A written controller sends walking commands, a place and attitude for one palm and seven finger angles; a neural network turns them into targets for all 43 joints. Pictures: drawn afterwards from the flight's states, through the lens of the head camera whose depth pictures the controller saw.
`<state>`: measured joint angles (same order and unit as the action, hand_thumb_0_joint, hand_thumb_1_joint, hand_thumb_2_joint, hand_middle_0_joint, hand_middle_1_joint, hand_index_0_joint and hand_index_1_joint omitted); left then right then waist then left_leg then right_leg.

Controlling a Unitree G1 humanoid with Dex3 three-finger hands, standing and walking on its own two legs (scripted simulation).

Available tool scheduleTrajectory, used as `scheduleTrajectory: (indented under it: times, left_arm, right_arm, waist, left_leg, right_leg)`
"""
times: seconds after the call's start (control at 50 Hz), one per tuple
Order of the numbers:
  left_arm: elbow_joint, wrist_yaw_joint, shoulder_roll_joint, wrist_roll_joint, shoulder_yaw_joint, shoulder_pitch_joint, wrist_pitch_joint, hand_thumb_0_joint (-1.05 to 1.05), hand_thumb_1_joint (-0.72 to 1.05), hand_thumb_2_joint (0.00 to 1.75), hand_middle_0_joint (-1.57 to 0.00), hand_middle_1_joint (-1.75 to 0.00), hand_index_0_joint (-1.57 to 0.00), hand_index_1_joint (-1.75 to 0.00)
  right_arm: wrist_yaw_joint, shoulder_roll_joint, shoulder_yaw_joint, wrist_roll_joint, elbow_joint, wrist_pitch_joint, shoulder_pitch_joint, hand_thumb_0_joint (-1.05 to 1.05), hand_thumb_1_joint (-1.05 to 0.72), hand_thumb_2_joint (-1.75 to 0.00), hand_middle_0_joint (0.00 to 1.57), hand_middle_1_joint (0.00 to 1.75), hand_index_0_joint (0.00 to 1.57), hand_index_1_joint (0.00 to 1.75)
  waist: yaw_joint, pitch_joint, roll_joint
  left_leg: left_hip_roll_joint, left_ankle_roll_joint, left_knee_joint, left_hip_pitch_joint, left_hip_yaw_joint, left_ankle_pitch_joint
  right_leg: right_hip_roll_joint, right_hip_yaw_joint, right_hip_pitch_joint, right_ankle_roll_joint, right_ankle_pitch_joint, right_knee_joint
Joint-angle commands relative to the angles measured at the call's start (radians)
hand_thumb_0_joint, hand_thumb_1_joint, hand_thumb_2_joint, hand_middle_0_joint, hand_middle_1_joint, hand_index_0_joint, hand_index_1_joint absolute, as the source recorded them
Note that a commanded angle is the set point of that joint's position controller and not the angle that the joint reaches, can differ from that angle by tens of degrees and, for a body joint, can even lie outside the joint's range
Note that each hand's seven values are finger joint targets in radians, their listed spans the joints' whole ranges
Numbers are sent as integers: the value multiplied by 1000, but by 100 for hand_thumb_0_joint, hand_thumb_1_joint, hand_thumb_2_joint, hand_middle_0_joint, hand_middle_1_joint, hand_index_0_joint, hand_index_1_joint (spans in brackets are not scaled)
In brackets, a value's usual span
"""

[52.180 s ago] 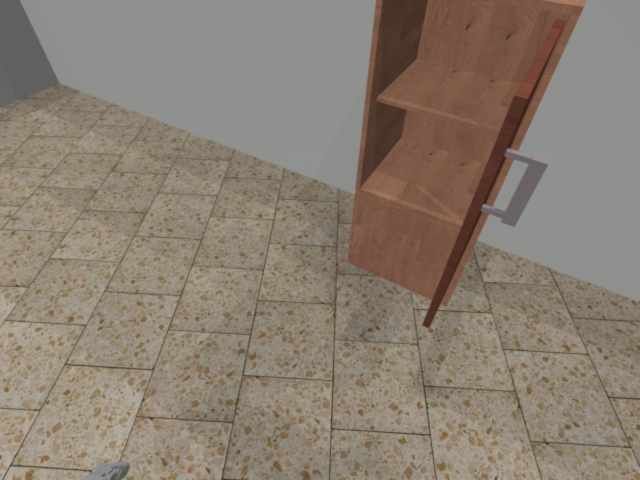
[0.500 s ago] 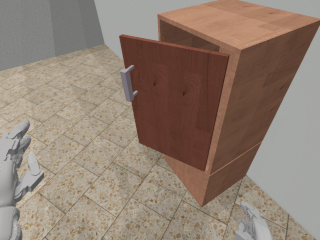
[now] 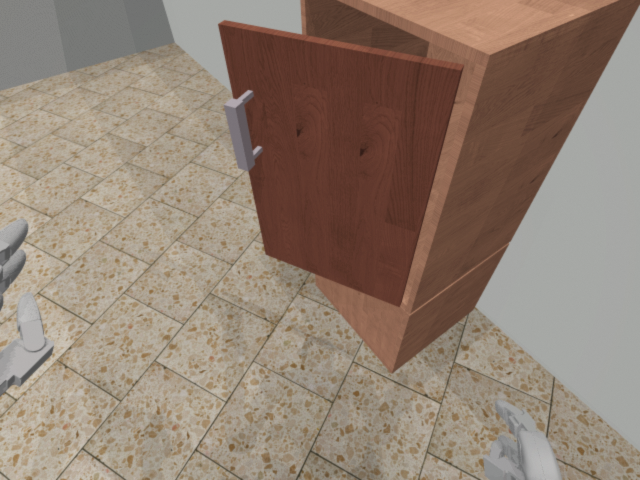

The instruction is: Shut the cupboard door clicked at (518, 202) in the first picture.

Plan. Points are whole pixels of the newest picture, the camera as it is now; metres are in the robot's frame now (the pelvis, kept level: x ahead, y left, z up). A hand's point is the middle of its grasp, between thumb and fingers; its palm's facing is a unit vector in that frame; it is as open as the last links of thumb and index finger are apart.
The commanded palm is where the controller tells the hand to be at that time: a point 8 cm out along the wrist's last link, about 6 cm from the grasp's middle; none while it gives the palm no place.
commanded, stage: step back with the hand held close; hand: left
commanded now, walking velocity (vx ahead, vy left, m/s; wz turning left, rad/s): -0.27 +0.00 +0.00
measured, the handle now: (247, 130) +0.67 +0.18 +0.07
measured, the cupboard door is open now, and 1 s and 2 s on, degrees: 28 28 28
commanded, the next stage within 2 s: stop stepping back and stand still in 0.98 s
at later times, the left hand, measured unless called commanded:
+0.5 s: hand out of the picture +0.10 +0.27 +0.17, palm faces +0.53 -0.72 -0.45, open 7.4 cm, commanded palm +0.04 +0.30 +0.18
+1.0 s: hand out of the picture +0.01 +0.28 +0.17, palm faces +0.52 -0.74 -0.42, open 7.4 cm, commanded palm -0.04 +0.31 +0.18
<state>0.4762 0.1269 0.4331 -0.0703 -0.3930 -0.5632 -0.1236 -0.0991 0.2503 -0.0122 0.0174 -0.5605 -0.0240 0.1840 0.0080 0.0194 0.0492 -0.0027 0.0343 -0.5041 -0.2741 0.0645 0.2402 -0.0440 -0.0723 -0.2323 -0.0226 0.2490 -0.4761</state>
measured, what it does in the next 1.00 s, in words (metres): walks backwards: right foot, then left foot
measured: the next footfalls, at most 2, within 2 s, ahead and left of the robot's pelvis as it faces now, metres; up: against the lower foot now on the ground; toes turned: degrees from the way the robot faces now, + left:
right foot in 0.82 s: -0.12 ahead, -0.13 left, +0.00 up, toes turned +9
left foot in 1.00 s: -0.08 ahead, +0.11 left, +0.00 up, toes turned +8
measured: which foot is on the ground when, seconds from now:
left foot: down 0.00-0.86, up 0.88-0.98, down 1.00-1.00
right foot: down 0.00-0.66, up 0.68-0.80, down 0.82-1.00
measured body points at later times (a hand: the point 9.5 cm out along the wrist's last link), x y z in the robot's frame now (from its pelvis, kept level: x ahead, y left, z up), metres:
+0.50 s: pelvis -0.08 -0.01 -0.02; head -0.08 +0.01 +0.43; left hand +0.06 +0.31 +0.19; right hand +0.09 -0.24 -0.10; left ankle +0.01 +0.10 -0.73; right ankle +0.00 -0.13 -0.74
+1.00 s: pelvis -0.16 +0.00 -0.01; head -0.16 +0.03 +0.44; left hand -0.03 +0.32 +0.19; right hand +0.04 -0.21 -0.08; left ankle -0.12 +0.10 -0.74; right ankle -0.16 -0.13 -0.74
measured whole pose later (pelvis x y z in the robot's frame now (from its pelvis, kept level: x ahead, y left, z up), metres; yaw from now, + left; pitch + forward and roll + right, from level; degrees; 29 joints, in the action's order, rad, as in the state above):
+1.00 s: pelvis -0.16 +0.00 -0.01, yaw +4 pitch +2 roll -1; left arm 0.54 0.16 0.42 -0.03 -0.41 -0.54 -0.25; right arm -0.08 0.19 0.01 0.00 -0.64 0.08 0.19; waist 0.05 -0.04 -0.04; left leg -0.02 -0.02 -0.63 -0.42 0.06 0.18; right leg 0.03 0.08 -0.30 -0.02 0.32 -0.58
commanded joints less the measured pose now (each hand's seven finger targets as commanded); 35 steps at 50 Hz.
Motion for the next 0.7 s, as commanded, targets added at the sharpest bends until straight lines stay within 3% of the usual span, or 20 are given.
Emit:
scheduleTrajectory:
  times: [0.0, 0.02, 0.1, 0.18, 0.2, 0.22, 0.26, 0.3, 0.32, 0.36, 0.4, 0.42, 0.44, 0.48, 0.5, 0.52, 0.58, 0.62, 0.64, 0.68]
  left_arm:
    - [157, 33, 196, -10, -187, -10, -61, 0, 90, 90, -20, -30, -20, -30]
    - [157, 31, 170, -10, -162, -3, -64, 0, 90, 90, -20, -30, -20, -30]
    - [147, 35, 179, 6, -173, 25, -82, 0, 90, 90, -20, -30, -20, -30]
    - [171, 40, 153, 23, -148, 70, -106, 0, 90, 90, -20, -30, -20, -30]
    - [190, 42, 185, 33, -176, 88, -115, 0, 90, 90, -20, -30, -20, -30]
    - [201, 42, 154, 36, -152, 97, -124, 0, 90, 90, -20, -30, -20, -30]
    - [225, 47, 163, 45, -158, 125, -137, 0, 90, 90, -20, -30, -20, -30]
    - [245, 52, 204, 55, -201, 140, -151, 0, 90, 90, -20, -30, -20, -30]
    - [247, 51, 168, 54, -172, 141, -158, 0, 90, 90, -20, -30, -20, -30]
    - [236, 55, 177, 55, -191, 122, -170, 0, 90, 90, -20, -30, -20, -30]
    - [228, 56, 204, 51, -218, 97, -178, 0, 90, 90, -20, -30, -20, -30]
    - [231, 54, 172, 42, -185, 91, -182, 0, 90, 90, -20, -30, -20, -30]
    - [230, 58, 185, 38, -190, 86, -185, 0, 90, 90, -20, -30, -20, -30]
    - [221, 64, 177, 29, -167, 97, -184, 0, 90, 90, -20, -30, -20, -30]
    - [214, 66, 181, 27, -163, 105, -182, 0, 90, 90, -20, -30, -20, -30]
    - [211, 68, 171, 27, -149, 116, -180, 0, 90, 90, -20, -30, -20, -30]
    - [192, 72, 177, 29, -157, 134, -183, 0, 90, 90, -20, -30, -20, -30]
    - [183, 70, 173, 44, -185, 119, -190, 0, 90, 90, -20, -30, -20, -30]
    - [183, 65, 170, 43, -195, 118, -192, 0, 90, 90, -20, -30, -20, -30]
    - [249, 50, 203, 31, -222, 137, -200, 0, 90, 90, -20, -30, -20, -30]
  right_arm:
    - [-10, 112, -44, -2, 165, 39, -84, 0, -90, -90, 20, 30, 20, 30]
    - [-9, 110, -39, 0, 168, 41, -77, 0, -90, -90, 20, 30, 20, 30]
    - [-10, 129, -42, -3, 164, 62, -86, 0, -90, -90, 20, 30, 20, 30]
    - [-5, 123, -36, 4, 168, 82, -69, 0, -90, -90, 20, 30, 20, 30]
    - [-7, 131, -38, -1, 164, 89, -77, 0, -90, -90, 20, 30, 20, 30]
    - [-7, 121, -33, -2, 165, 96, -67, 0, -90, -90, 20, 30, 20, 30]
    - [-6, 123, -33, -6, 164, 111, -62, 0, -90, -90, 20, 30, 20, 30]
    - [-8, 128, -36, -12, 155, 127, -62, 0, -90, -90, 20, 30, 20, 30]
    - [-8, 116, -30, -12, 156, 132, -54, 0, -90, -90, 20, 30, 20, 30]
    - [-5, 115, -35, -14, 150, 144, -46, 0, -90, -90, 20, 30, 20, 30]
    - [0, 114, -41, -17, 141, 152, -36, 0, -90, -90, 20, 30, 20, 30]
    - [6, 96, -35, -16, 136, 154, -26, 0, -90, -90, 20, 30, 20, 30]
    - [11, 93, -34, -20, 126, 154, -23, 0, -90, -90, 20, 30, 20, 30]
    - [19, 86, -32, -21, 101, 151, -14, 0, -90, -90, 20, 30, 20, 30]
    - [17, 91, -34, -25, 91, 151, -18, 0, -90, -90, 20, 30, 20, 30]
    - [17, 84, -29, -19, 90, 149, -18, 0, -90, -90, 20, 30, 20, 30]
    - [6, 104, -32, -12, 97, 151, -30, 0, -90, -90, 20, 30, 20, 30]
    - [-2, 119, -34, -10, 110, 160, -53, 0, -90, -90, 20, 30, 20, 30]
    - [-3, 120, -40, -11, 113, 163, -62, 0, -90, -90, 20, 30, 20, 30]
    - [4, 107, -54, -21, 110, 172, -65, 0, -90, -90, 20, 30, 20, 30]
  waist:
    - [5, -189, 8]
    - [0, -165, 18]
    - [7, -120, 64]
    - [-4, -89, 35]
    - [-2, -84, 46]
    - [-7, -78, 51]
    - [-7, -67, 61]
    - [-3, -74, 82]
    - [-7, -69, 87]
    - [-5, -70, 96]
    - [-6, -78, 46]
    - [-12, -71, -2]
    - [-14, -65, -39]
    - [-22, -69, -103]
    - [-26, -73, -101]
    - [-29, -72, -118]
    - [-27, -53, -20]
    - [-11, -69, 129]
    - [1, -93, 167]
    - [4, -160, 144]
  left_leg:
    - [-98, -3, 84, 1, -105, -354]
    - [-108, -1, 105, -44, -120, -307]
    - [-138, 32, 188, -237, -158, 8]
    - [-130, 50, 197, -399, -164, 322]
    - [-130, 55, 201, -426, -173, 374]
    - [-129, 56, 200, -449, -176, 395]
    - [-134, 59, 197, -478, -185, 442]
    - [-138, 62, 201, -493, -197, 477]
    - [-137, 61, 196, -502, -197, 471]
    - [-129, 59, 162, -505, -191, 477]
    - [-90, 39, 74, -431, -159, 431]
    - [-64, 19, 11, -362, -138, 374]
    - [-48, 3, -44, -299, -122, 318]
    - [-24, -22, -121, -167, -91, 221]
    - [-23, -23, -119, -123, -87, 192]
    - [-30, -19, -96, -106, -95, 184]
    - [-91, 15, 75, -224, -174, 318]
    - [-214, 72, 272, -476, -294, 515]
    - [-269, 93, 322, -550, -342, 526]
    - [-291, 86, 301, -435, -324, 397]
  right_leg:
    - [-8, 48, 97, 12, -332, -22]
    - [-2, 43, 100, 11, -278, -34]
    - [25, 58, 172, 5, -160, -79]
    - [12, 91, 211, 9, -69, -94]
    - [17, 98, 220, 8, -34, -90]
    - [14, 95, 219, 10, -7, -100]
    - [22, 101, 209, 12, 54, -109]
    - [34, 104, 216, 13, 81, -121]
    - [33, 103, 213, 17, 75, -132]
    - [34, 136, 193, 25, 79, -126]
    - [0, 207, 102, 48, 119, -43]
    - [-40, 250, 16, 68, 156, 16]
    - [-78, 295, -69, 86, 184, 72]
    - [-128, 303, -199, 104, 220, 145]
    - [-126, 295, -232, 100, 205, 156]
    - [-109, 255, -245, 84, 207, 142]
    - [-5, 161, -168, 33, 261, 48]
    - [87, 98, 88, 6, 143, -218]
    - [120, 74, 178, 1, 72, -341]
    - [127, 72, 148, 10, 87, -373]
